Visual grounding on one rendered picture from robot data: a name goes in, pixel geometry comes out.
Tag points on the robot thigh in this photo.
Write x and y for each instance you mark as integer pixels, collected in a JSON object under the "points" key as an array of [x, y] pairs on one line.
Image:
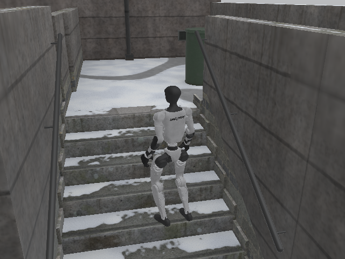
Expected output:
{"points": [[179, 168], [159, 161]]}

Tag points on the right robot hand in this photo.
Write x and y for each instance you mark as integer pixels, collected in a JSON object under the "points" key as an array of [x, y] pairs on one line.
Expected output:
{"points": [[185, 146]]}

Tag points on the right robot thigh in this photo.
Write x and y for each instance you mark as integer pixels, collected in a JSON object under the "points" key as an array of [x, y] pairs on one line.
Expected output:
{"points": [[179, 168]]}

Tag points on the left robot hand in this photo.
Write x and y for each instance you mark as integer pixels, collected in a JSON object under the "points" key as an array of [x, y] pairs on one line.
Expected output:
{"points": [[145, 160]]}

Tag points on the robot right forearm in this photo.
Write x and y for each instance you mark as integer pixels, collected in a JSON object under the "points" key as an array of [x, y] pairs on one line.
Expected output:
{"points": [[188, 138]]}

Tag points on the left robot upper arm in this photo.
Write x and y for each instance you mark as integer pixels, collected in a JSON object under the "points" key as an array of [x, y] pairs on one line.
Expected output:
{"points": [[158, 118]]}

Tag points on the left robot thigh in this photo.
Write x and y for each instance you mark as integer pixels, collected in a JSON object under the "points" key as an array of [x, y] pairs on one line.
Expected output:
{"points": [[159, 161]]}

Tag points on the robot left forearm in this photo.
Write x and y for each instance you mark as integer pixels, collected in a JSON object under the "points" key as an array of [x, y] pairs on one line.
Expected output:
{"points": [[151, 150]]}

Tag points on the right robot upper arm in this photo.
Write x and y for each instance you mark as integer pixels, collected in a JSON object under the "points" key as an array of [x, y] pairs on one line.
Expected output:
{"points": [[189, 121]]}

